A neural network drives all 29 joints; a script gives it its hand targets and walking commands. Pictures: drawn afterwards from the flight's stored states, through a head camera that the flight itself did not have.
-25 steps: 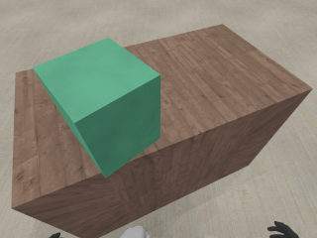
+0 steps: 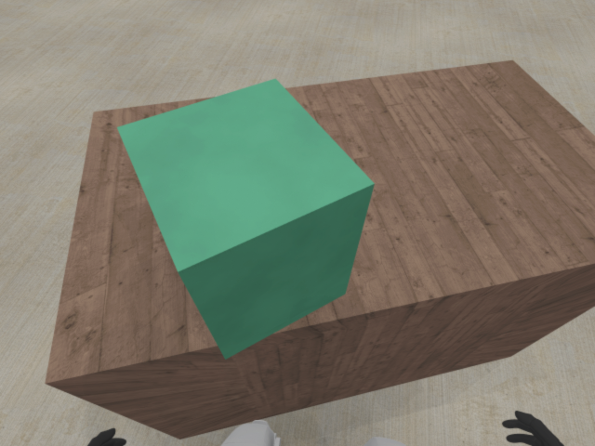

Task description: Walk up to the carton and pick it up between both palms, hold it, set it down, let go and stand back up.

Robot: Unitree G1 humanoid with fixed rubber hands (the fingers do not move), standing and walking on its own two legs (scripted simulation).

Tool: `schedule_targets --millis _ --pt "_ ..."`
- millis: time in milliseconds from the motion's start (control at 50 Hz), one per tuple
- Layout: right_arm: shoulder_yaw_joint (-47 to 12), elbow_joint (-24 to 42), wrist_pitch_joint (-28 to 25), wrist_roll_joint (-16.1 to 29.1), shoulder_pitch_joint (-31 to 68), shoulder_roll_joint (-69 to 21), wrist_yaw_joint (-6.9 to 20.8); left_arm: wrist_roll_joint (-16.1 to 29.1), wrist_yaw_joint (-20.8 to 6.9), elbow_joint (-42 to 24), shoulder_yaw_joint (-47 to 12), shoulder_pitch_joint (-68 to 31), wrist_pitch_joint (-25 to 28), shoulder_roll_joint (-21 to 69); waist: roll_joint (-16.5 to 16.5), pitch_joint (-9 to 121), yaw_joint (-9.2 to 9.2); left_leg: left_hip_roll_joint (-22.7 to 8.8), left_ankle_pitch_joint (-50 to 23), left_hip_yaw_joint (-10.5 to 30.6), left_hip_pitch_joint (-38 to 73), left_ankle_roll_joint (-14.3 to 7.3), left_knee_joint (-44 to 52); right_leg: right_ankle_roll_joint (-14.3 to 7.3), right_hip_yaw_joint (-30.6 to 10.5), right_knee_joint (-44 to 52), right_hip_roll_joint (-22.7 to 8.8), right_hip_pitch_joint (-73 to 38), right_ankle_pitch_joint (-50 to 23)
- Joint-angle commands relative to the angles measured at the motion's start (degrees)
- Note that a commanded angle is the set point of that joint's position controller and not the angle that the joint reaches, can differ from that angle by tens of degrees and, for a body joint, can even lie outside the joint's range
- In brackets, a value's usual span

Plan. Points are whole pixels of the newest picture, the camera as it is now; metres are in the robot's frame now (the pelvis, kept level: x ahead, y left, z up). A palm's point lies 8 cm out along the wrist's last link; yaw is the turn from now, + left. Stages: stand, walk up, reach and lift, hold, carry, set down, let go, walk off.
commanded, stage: walk up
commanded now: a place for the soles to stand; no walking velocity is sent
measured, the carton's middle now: (249, 224) +0.38 +0.09 +0.08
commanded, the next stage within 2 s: none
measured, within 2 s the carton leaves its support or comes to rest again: neither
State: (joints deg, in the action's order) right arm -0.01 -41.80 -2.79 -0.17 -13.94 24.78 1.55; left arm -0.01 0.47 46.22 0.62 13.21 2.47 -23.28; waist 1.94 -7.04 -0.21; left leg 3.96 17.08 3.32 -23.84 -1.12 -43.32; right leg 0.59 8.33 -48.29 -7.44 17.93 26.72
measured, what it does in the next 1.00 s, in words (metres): steps on the spot: right foot, then left foot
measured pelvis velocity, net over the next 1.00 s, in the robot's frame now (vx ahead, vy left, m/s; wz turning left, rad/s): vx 0.00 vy -0.02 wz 0.21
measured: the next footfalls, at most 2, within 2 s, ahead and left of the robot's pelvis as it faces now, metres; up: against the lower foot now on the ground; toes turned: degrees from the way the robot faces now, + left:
right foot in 0.26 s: +0.06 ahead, -0.11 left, +0.00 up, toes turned +20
left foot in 0.56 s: +0.04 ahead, +0.12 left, +0.00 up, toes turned +5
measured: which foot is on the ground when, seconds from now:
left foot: down 0.00-0.30, up 0.32-0.54, down 0.56-1.00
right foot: down 0.00-0.00, up 0.02-0.24, down 0.26-1.00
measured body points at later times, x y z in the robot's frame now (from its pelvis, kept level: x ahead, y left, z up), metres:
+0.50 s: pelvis -0.02 -0.02 +0.00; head +0.01 -0.02 +0.45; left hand +0.06 +0.30 -0.10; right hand +0.14 -0.33 -0.09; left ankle -0.01 +0.12 -0.67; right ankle +0.03 -0.15 -0.71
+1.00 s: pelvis +0.00 -0.02 +0.00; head +0.03 +0.01 +0.45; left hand +0.04 +0.31 -0.12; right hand +0.17 -0.30 -0.08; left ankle +0.00 +0.12 -0.71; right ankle +0.04 -0.14 -0.71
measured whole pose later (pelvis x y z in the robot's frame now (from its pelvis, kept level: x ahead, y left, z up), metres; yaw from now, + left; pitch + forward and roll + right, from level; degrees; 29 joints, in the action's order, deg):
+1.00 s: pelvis +0.00 -0.02 +0.00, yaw +12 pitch -3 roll +0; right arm 0.0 -42.7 -3.6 -0.2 -14.0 24.5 -0.2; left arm 0.0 0.4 46.5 0.6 11.0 1.1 -23.3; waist 2.8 -7.6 -0.7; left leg 3.7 22.2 7.5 -21.0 0.2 -45.8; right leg 1.0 2.2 -46.2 -3.4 20.0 23.6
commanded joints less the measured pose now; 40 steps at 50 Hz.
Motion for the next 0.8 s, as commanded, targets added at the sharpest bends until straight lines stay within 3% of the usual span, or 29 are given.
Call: schedule_targets --millis 0,20,40,80,140,180,220,240,260,280,300,320,360,400,460,500,520,540,560,580,600,620,660,680,700,720,740,760,780 --pt "7.7 1.16 -1.4 -0.43 -11.0 17.52 -3.58 0.24 0.2 -7.7 4.75 -4.08 -1.43 -13.79 -8.03 12.09 3.68 -21.34 -23.09 40.99 20.99 -18.7 17.52 -0.2 -9.7 -15.28 5.1 15.08 12.11" --pt "7.79 1.23 -1.16 -0.41 -8.93 17.82 -3.8 0.03 0.3 -7.66 4.83 -4.29 -1.33 -14.71 -7.37 7.71 2.82 -21.33 -18.81 40.28 14.89 -18.8 18.12 -0.81 -10.67 -14.97 3.79 15.04 14.07" --pt "7.5 1.31 -0.78 -0.4 -7.3 16.79 -3.89 -0.25 0.03 -7.5 4.92 -4.7 -1.14 -14.37 -7.06 4.39 2.28 -19.09 -18.48 34.95 11.18 -17.63 18.3 -1.6 -10.82 -14.27 3.39 14.51 13.1" --pt "6.71 2.48 -0.5 -0.68 -3.66 14.64 -3.96 -0.32 -0.38 -5.59 5.09 -2.28 -1.28 -13.26 -8.55 1.02 0.72 -15.22 -18.39 28.04 5.21 -14.67 17.84 -2.2 -10.94 -10.46 3.0 11.23 7.41" --pt "6.53 2.4 -0.59 -0.83 -3.55 14.52 -3.77 -0.21 -0.32 -4.32 4.89 -0.84 -1.28 -12.32 -11.03 4.37 0.59 -13.78 -25.01 28.15 5.97 -13.64 16.12 -2.12 -9.8 -6.33 4.57 7.54 4.03" --pt "6.5 2.91 -0.13 -0.94 -2.38 14.34 -3.62 -0.35 -0.14 -4.12 5.14 -1.21 -1.03 -12.44 -10.79 4.94 0.45 -13.53 -25.92 28.77 4.05 -13.15 15.11 -2.04 -8.94 -3.08 5.47 4.37 3.42" --pt "6.25 3.75 0.69 -0.7 1.35 14.02 -3.47 -0.41 0.07 -2.91 5.28 1.01 -0.54 -11.72 -10.55 5.88 -1.87 -10.93 -25.91 23.38 -1.41 -10.78 11.33 -2.64 -7.41 7.88 6.63 -5.01 -4.47" --pt "5.54 4.33 1.25 -0.32 2.86 12.59 -3.37 -0.71 0.27 -1.99 5.62 3.92 -0.04 -11.85 -9.71 7.12 -3.62 -8.59 -23.18 20.15 -4.31 -8.05 7.03 -3.45 -8.17 15.48 6.35 -10.79 -10.74" --pt "4.65 5.3 1.38 0.22 3.43 9.6 -3.32 -1.63 0.58 -1.72 6.45 6.19 0.32 -15.24 -2.78 8.9 -4.84 -4.6 -14.76 16.36 -8.67 -4.28 0.11 -5.48 -16.62 21.08 0.58 -15.42 -8.7" --pt "3.97 6.3 1.39 0.38 3.72 6.5 -3.37 -2.35 0.64 -2.27 7.28 5.51 0.59 -19.72 9.94 7.7 -4.87 3.43 -1.71 8.26 -14.65 -0.74 -11.03 -8.4 -31.74 29.74 -10.78 -15.33 -6.1" --pt "5.22 4.74 1.91 -0.43 2.65 9.8 -3.85 -1.67 0.43 -3.29 7.31 0.69 0.5 -20.93 8.21 6.23 -3.62 2.32 14.82 3.49 -13.73 0.72 -18.76 -13.24 -38.49 32.53 -18.92 -9.3 -2.92" --pt "6.06 2.93 2.2 -0.56 0.62 12.96 -3.99 -1.7 0.23 -3.68 7.18 -1.4 0.56 -20.81 5.17 4.48 -2.58 0.57 16.8 4.83 -11.74 0.8 -23.5 -16.79 -38.86 30.77 -20.03 -5.39 -3.05" --pt "6.45 2.1 2.01 -0.73 -1.29 12.75 -3.34 -1.49 0.1 -4.48 6.6 -3.28 0.42 -18.16 3.95 0.4 -1.11 0.19 13.38 5.21 -10.01 0.44 -25.0 -16.09 -30.08 29.05 -15.97 0.43 -6.28" --pt "6.39 1.37 1.47 -0.31 -3.83 11.4 -2.43 -1.42 0.14 -5.03 6.24 -4.82 0.18 -16.9 6.86 0.22 -0.67 -0.58 11.2 2.95 -7.52 0.52 -19.76 -14.04 -22.84 27.24 -11.68 0.37 -5.92" --pt "5.61 1.05 0.55 -0.19 -3.11 10.43 -1.69 -2.42 -0.38 -4.77 6.73 -3.02 -0.55 -18.43 11.81 2.17 -2.17 -1.37 16.97 -3.51 -4.95 0.53 -6.49 -13.74 -19.27 26.25 -10.42 -2.22 3.29" --pt "5.61 -1.0 -0.51 -0.18 -6.36 10.38 -1.98 -1.94 -0.94 -5.11 6.57 -5.68 -1.29 -18.42 9.66 3.52 0.62 -1.12 8.89 -5.33 5.15 -0.46 7.3 -11.77 -15.09 21.07 -8.65 1.62 0.75" --pt "6.08 -2.62 -1.0 -0.47 -9.17 10.72 -2.37 -1.53 -1.06 -4.94 6.03 -5.63 -1.73 -16.61 6.51 5.47 1.69 0.37 4.34 -3.88 10.85 -0.94 11.95 -9.65 -12.47 14.67 -6.1 3.16 -1.11" --pt "6.73 -2.86 -1.3 -1.19 -9.72 12.05 -2.87 -1.13 -1.0 -4.68 5.03 -3.34 -2.09 -13.91 0.98 6.97 1.78 -0.16 4.02 1.81 14.55 -1.66 14.77 -7.05 -10.28 6.56 -3.75 5.27 -1.44" --pt "7.29 -2.11 -1.52 -2.16 -8.59 15.08 -3.43 -0.55 -0.85 -5.03 3.86 -2.19 -2.29 -10.84 -9.58 7.36 1.24 -9.14 5.29 19.89 15.73 -4.92 19.75 -3.65 -6.71 -4.24 0.4 11.09 -0.97" --pt "7.03 0.2 -1.66 -2.08 -5.1 18.7 -3.77 -0.17 -0.85 -5.51 3.88 -4.58 -2.64 -10.36 -11.97 4.27 0.79 -18.37 10.08 40.74 10.43 -11.02 25.24 -0.85 -6.71 -5.36 5.54 16.35 8.27" --pt "7.1 0.1 -1.68 -1.84 -2.48 20.01 -3.86 -0.27 -0.35 -4.5 5.03 -6.47 -2.71 -14.62 -7.92 3.05 1.28 -19.65 13.48 43.12 3.69 -14.25 23.99 -1.7 -11.48 -7.03 3.39 12.28 10.45" --pt "6.86 0.14 -1.64 -1.94 0.09 19.03 -4.03 -0.18 -0.52 -4.04 5.38 -5.88 -2.38 -15.12 -7.26 0.68 -0.2 -17.85 14.21 39.78 -1.09 -14.05 22.49 -2.13 -11.6 -6.27 2.31 8.94 8.86" --pt "5.9 0.74 -1.22 -2.05 3.41 15.48 -3.89 -0.33 -0.97 -2.33 5.67 -2.49 -1.84 -13.9 -8.62 0.6 -1.86 -13.01 11.51 28.67 -2.56 -11.39 19.91 -2.71 -9.88 -0.78 3.32 4.12 5.94" --pt "5.64 1.08 -0.94 -1.67 4.97 14.71 -3.57 -0.31 -1.06 -1.22 5.72 0.29 -1.37 -13.54 -9.85 1.96 -2.85 -11.21 8.08 25.3 -3.27 -10.02 18.15 -2.78 -8.49 4.28 4.21 -0.08 0.98" --pt "5.15 1.43 -0.78 -1.25 5.99 13.59 -3.37 -0.46 -1.03 -0.83 5.65 1.61 -0.81 -13.05 -9.0 3.99 -3.68 -9.45 4.24 22.1 -4.15 -8.55 15.26 -3.11 -7.93 10.6 4.69 -5.34 -3.29" --pt "4.36 1.36 -0.71 -0.79 4.78 11.4 -3.23 -0.96 -0.76 -0.84 5.62 1.66 -0.18 -13.6 -5.16 5.83 -3.73 -7.04 -0.26 18.42 -5.2 -6.31 9.95 -3.99 -12.19 17.09 2.67 -8.98 -3.38" --pt "3.81 1.83 -0.69 -0.22 3.25 9.09 -3.12 -1.68 -0.43 -1.37 6.01 1.74 0.36 -15.95 1.34 7.8 -3.63 -3.71 -2.54 12.02 -6.58 -3.22 1.61 -6.46 -21.58 22.4 -3.35 -11.4 -2.67" --pt "4.1 1.35 -0.35 -0.1 1.7 8.74 -3.02 -1.7 -0.41 -1.77 6.16 -0.15 0.59 -17.97 5.48 7.1 -2.7 0.68 1.17 4.43 -6.75 -1.01 -5.25 -10.01 -30.87 27.12 -9.43 -9.08 1.42" --pt "4.81 -0.04 -0.17 -0.22 0.17 10.88 -3.19 -1.41 -0.58 -2.18 5.9 -2.83 0.54 -18.4 3.59 5.92 -1.14 -0.04 10.74 1.21 -3.23 -0.64 -6.13 -13.29 -32.7 27.43 -13.59 -4.57 2.36"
